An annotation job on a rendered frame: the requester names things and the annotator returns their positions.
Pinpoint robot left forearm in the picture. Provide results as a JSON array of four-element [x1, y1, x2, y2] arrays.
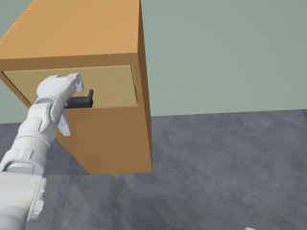
[[0, 95, 64, 176]]

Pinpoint robot left hand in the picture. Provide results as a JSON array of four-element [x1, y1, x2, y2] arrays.
[[36, 73, 84, 136]]

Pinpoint drawer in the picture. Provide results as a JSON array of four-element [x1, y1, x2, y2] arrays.
[[4, 65, 138, 109]]

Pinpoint robot left upper arm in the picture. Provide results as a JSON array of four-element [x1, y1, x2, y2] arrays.
[[0, 172, 47, 230]]

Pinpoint handle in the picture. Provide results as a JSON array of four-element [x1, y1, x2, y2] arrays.
[[64, 89, 94, 109]]

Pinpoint cabinet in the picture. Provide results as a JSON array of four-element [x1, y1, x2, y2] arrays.
[[0, 0, 153, 175]]

